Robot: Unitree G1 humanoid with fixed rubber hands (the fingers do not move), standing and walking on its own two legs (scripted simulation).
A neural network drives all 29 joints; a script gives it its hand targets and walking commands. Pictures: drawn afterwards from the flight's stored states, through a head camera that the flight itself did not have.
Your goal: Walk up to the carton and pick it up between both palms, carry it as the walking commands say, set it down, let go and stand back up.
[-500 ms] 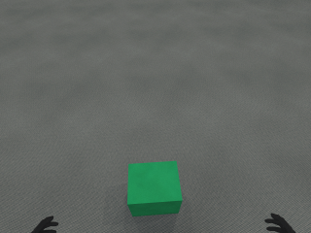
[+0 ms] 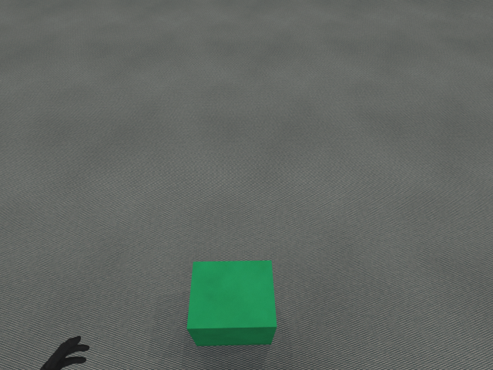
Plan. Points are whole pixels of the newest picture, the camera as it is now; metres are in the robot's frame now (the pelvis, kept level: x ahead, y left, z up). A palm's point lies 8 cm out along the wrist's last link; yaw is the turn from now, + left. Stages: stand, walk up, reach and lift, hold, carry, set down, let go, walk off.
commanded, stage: walk up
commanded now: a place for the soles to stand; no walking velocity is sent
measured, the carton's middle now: (233, 304) +0.42 +0.06 -0.63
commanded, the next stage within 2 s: reach and lift in 1.52 s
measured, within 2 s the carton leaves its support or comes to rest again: neither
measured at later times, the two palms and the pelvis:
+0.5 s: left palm out of the picture +0.14 +0.33 -0.07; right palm (448, 362) +0.16 -0.31 -0.07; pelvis +0.02 +0.00 +0.02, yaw +3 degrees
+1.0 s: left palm out of the picture +0.02 +0.42 -0.11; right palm out of the picture +0.09 -0.24 -0.08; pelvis -0.04 +0.08 +0.00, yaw +2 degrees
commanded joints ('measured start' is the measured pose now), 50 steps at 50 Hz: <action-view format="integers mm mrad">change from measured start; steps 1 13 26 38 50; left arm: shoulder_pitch -26 -133 -42 -24 54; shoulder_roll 118 152 256 107 166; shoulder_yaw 18 13 39 17 58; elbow -44 87 159 -12 52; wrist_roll -26 -11 -19 -4 30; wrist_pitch -1 -32 -30 1 -13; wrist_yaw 7 17 55 50 34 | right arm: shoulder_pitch -54 -163 -279 -76 -156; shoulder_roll -261 -152 -174 -242 -170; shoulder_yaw -41 0 -25 -106 -53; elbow -54 38 31 -55 -103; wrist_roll -5 18 -13 -42 0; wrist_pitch -28 -6 66 64 24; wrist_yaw -1 11 51 46 15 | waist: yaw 23 1 32 -25 19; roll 133 6 33 174 113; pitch -84 -147 -125 -108 -105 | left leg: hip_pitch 23 74 -34 164 -66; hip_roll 277 95 44 218 225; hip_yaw -431 -123 -105 -367 -245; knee -268 -145 -48 -294 -124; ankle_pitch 112 331 362 137 131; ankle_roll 145 34 21 81 92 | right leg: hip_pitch -52 163 258 -174 184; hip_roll -4 -100 -228 -57 -1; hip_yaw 91 127 200 28 169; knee -6 -250 -273 195 -218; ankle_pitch -99 232 440 -65 38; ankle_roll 5 -26 -92 3 -37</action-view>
